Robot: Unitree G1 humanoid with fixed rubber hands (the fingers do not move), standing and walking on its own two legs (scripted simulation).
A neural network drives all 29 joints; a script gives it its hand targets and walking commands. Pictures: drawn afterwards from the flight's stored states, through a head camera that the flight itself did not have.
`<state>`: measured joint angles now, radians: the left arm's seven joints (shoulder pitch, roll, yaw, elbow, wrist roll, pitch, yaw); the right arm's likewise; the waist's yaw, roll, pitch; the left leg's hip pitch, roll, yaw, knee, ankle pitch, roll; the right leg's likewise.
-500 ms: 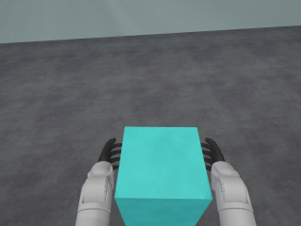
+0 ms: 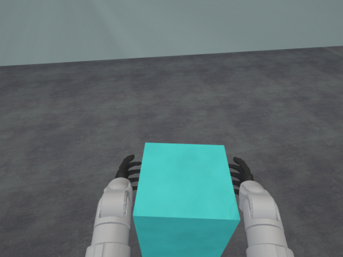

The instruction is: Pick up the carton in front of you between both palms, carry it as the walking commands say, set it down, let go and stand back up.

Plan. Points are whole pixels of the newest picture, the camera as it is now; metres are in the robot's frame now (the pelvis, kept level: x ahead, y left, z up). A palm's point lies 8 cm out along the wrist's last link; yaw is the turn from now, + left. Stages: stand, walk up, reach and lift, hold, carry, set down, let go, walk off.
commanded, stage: hold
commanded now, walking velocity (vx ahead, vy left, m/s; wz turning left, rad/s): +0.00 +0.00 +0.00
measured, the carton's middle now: (182, 202) +0.29 +0.00 -0.04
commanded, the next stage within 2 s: set down in 0.24 s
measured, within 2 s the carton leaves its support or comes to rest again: neither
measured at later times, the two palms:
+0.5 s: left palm (127, 172) +0.33 +0.15 +0.03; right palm (241, 175) +0.33 -0.15 +0.03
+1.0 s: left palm (130, 197) +0.38 +0.17 -0.18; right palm (217, 201) +0.37 -0.13 -0.17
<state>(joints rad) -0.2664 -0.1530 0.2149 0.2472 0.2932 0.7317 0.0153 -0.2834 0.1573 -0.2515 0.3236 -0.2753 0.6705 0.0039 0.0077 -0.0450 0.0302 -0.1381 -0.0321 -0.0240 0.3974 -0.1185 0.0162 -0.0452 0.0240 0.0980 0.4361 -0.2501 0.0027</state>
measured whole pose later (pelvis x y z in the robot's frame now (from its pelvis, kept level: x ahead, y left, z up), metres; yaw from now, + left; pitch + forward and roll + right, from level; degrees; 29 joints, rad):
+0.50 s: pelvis +0.02 +0.00 +0.00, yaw -2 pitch -5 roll +0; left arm -0.39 -0.18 0.36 0.40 0.37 0.64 -0.03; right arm -0.41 0.20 -0.39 0.45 -0.36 0.61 0.01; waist 0.02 -0.05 0.04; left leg -0.18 -0.04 -0.02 0.43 -0.17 0.02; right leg -0.09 0.03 0.13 0.47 -0.29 0.01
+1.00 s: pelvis -0.02 -0.01 -0.09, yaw -2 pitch +31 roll -2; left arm -0.64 -0.03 0.38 0.57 0.22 0.15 -0.06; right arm -0.58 0.20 -0.38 0.50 -0.18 0.13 -0.12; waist 0.04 -0.05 -0.05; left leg -1.27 -0.04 -0.09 1.01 -0.28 -0.02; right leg -1.18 0.11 0.09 1.05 -0.41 0.02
